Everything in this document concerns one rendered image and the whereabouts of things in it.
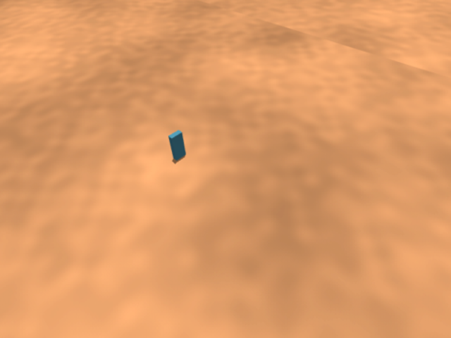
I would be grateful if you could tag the carton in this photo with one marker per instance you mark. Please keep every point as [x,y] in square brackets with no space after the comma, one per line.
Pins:
[177,144]

